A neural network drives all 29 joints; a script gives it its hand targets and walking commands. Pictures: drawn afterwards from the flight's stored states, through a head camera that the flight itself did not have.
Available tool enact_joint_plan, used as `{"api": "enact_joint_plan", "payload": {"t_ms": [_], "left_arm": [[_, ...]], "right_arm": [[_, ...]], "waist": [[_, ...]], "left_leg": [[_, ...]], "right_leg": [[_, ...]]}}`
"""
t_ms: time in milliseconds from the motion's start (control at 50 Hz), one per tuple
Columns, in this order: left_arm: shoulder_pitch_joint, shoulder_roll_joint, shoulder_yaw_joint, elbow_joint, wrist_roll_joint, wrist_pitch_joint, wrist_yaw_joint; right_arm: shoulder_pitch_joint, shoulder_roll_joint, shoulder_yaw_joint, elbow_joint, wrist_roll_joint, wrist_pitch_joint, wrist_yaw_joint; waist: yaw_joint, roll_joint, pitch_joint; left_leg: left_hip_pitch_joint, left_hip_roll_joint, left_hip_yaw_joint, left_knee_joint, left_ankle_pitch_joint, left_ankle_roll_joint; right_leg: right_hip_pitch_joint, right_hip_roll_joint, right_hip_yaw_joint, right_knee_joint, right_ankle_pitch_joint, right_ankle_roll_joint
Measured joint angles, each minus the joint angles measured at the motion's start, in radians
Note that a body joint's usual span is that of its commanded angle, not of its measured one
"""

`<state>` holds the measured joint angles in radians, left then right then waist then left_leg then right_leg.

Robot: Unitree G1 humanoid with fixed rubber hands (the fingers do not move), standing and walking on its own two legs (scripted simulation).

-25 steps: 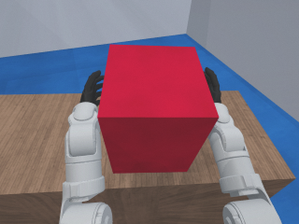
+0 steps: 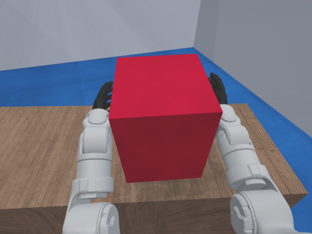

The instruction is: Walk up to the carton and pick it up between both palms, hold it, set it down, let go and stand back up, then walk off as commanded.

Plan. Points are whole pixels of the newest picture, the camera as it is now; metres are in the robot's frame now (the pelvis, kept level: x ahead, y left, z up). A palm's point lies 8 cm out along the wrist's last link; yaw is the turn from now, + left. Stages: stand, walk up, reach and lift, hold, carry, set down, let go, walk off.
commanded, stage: hold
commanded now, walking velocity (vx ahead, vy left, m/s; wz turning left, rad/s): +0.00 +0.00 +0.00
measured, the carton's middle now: (161, 120) +0.36 -0.01 +0.14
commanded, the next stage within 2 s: none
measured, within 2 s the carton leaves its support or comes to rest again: neither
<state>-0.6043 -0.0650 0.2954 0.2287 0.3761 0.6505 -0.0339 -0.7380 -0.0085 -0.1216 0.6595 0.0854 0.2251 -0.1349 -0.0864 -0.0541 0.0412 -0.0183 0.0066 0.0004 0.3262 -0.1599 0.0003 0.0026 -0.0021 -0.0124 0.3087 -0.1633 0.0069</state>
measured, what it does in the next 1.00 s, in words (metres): stands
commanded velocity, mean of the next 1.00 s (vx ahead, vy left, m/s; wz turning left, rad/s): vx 0.00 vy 0.00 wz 0.00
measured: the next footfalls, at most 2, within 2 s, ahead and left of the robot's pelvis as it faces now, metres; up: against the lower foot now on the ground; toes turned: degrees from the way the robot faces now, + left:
none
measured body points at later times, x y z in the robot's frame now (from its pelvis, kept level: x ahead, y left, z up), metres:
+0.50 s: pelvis -0.01 +0.00 +0.00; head -0.04 +0.02 +0.45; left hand +0.35 +0.15 +0.19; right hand +0.36 -0.15 +0.19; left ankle +0.02 +0.12 -0.75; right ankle +0.02 -0.12 -0.75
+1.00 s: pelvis +0.01 +0.00 +0.00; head -0.02 +0.02 +0.45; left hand +0.39 +0.14 +0.18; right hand +0.40 -0.15 +0.19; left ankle +0.02 +0.12 -0.75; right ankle +0.02 -0.12 -0.75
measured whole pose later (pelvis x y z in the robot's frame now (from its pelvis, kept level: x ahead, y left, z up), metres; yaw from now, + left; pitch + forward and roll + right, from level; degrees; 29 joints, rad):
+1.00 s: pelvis +0.01 +0.00 +0.00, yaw +0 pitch -8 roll +0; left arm -0.59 -0.07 0.29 0.14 0.34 0.65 -0.03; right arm -0.70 -0.01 -0.09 0.53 0.12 0.23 -0.16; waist -0.09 -0.05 0.06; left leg -0.02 0.01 0.00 0.33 -0.17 0.00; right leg 0.00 0.00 -0.01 0.31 -0.18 0.01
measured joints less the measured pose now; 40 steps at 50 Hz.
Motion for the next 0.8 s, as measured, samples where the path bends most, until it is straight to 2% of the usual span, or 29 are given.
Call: {"api": "enact_joint_plan", "payload": {"t_ms": [60,180,300,440,520,620,740,800], "left_arm": [[0.0,0.0,0.0,-0.023,-0.014,-0.001,0.001],[0.007,0.0,-0.006,-0.169,-0.063,0.012,0.0],[0.044,0.0,-0.011,-0.239,-0.027,0.099,-0.054],[0.084,0.0,-0.034,-0.297,-0.046,0.114,-0.049],[0.084,-0.001,-0.033,-0.28,-0.032,0.111,-0.044],[0.067,0.0,-0.023,-0.151,0.014,0.089,-0.044],[0.044,0.0,-0.02,-0.074,-0.017,0.022,-0.002],[0.023,0.0,-0.01,-0.047,-0.017,0.005,0.005]], "right_arm": [[0.01,0.0,0.005,-0.036,0.008,0.001,-0.006],[0.063,0.0,0.043,-0.219,0.066,0.004,-0.051],[0.115,0.0,0.08,-0.274,0.082,0.065,-0.072],[0.158,0.0,0.098,-0.348,0.091,0.087,-0.084],[0.14,0.0,0.095,-0.311,0.09,0.083,-0.078],[0.075,0.0,0.067,-0.152,0.038,0.082,-0.034],[0.038,0.0,0.031,-0.089,0.017,0.036,-0.013],[0.02,0.0,0.018,-0.059,0.013,0.015,-0.009]], "waist": [[0.0,0.0,0.015],[0.0,0.0,0.028],[0.0,0.0,0.032],[-0.001,0.001,0.053],[-0.001,0.007,0.036],[-0.001,0.007,0.015],[-0.001,0.007,0.013],[-0.001,0.007,0.005]], "left_leg": [[0.0,0.0,0.0,0.0,-0.007,0.0],[0.0,0.0,0.0,0.0,-0.016,0.0],[0.002,0.0,0.0,0.0,-0.015,0.0],[0.002,0.0,0.0,0.0,0.005,-0.001],[0.002,0.0,0.0,0.0,0.013,-0.001],[0.002,0.0,0.0,0.0,0.016,-0.001],[0.001,0.0,0.0,0.0,0.017,-0.001],[0.002,0.0,0.0,0.0,0.01,-0.001]], "right_leg": [[0.0,0.0,0.0,0.0,-0.007,0.0],[0.0,0.0,0.0,0.0,-0.015,0.0],[0.002,0.0,0.0,0.0,-0.012,0.0],[0.002,0.0,0.0,0.0,0.005,0.0],[0.002,0.0,0.0,0.0,0.013,0.0],[0.002,0.0,0.0,0.0,0.016,-0.001],[0.002,0.0,0.0,0.0,0.017,-0.001],[0.002,0.0,0.0,0.0,0.01,-0.001]]}}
